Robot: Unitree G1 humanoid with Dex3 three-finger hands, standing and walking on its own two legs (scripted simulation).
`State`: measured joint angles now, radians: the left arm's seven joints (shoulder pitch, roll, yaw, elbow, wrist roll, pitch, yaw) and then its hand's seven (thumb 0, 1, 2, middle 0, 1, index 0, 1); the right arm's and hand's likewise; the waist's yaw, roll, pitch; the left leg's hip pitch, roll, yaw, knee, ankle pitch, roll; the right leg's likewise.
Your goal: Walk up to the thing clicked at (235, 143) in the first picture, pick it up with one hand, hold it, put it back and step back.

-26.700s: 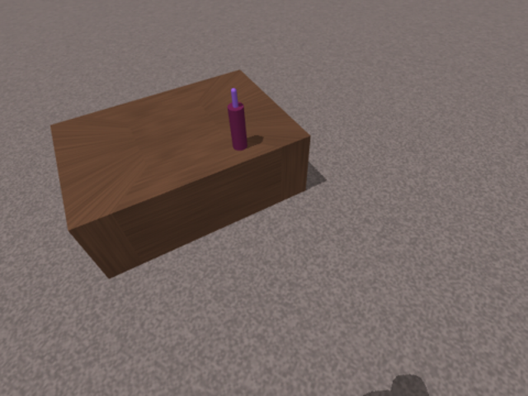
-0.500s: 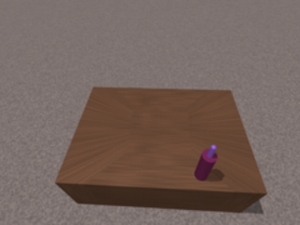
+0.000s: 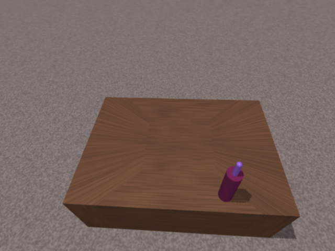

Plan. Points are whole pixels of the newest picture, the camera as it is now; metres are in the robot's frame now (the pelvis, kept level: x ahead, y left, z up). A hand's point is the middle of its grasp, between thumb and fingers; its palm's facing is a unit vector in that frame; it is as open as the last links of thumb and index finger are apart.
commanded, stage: stand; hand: right
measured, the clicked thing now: (231, 181) +0.43 -0.21 -0.29
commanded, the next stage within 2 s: step back in 0.46 s
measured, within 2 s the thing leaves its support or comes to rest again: neither
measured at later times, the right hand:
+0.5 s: hand out of the picture +0.08 -0.26 -0.16, palm faces -0.03 +0.94 -0.34, open 7.4 cm
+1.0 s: hand out of the picture +0.00 -0.23 -0.16, palm faces -0.03 +0.90 -0.43, open 7.4 cm
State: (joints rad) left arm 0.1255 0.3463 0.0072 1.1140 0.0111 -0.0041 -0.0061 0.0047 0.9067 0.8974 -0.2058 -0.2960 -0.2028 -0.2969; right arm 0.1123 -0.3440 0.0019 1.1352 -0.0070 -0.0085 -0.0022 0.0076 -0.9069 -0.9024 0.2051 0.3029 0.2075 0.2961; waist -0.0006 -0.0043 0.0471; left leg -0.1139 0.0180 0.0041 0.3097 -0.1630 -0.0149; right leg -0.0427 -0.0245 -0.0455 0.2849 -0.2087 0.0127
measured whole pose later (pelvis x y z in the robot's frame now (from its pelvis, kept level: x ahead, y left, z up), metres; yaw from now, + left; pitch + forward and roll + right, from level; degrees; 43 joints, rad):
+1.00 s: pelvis -0.07 +0.04 -0.02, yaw +0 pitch -1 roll -1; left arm 0.06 0.40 0.07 0.87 0.00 0.07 0.02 0.00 0.91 0.90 -0.20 -0.30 -0.20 -0.30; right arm 0.17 -0.34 -0.04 0.89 -0.02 0.03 -0.02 0.01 -0.90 -0.90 0.21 0.30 0.21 0.30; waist -0.01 -0.05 0.21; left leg -0.29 0.00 -0.01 0.60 -0.29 0.03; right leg -0.45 0.11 0.15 1.15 -0.53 0.00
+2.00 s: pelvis -0.31 +0.03 -0.03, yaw -4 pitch -3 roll -1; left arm 0.23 0.37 0.08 0.86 0.03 0.05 -0.02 0.01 0.91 0.90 -0.21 -0.30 -0.20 -0.30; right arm 0.11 -0.41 -0.06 0.81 -0.01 0.06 -0.02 0.01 -0.90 -0.90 0.21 0.30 0.21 0.30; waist 0.03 0.04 0.15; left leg -0.50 0.00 -0.07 0.82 -0.39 0.00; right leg -0.25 0.02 0.02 0.69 -0.39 -0.01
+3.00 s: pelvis -0.63 +0.00 -0.03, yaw +5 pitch -3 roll +2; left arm 0.14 0.40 0.06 0.83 0.03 0.04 0.02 0.01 0.90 0.90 -0.21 -0.30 -0.21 -0.30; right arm 0.17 -0.37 -0.05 0.92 -0.03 0.04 0.00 0.01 -0.91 -0.90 0.20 0.30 0.21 0.30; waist 0.04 -0.04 0.17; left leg -0.24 -0.07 0.00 0.66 -0.37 0.02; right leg -0.42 -0.08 -0.03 0.73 -0.30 -0.01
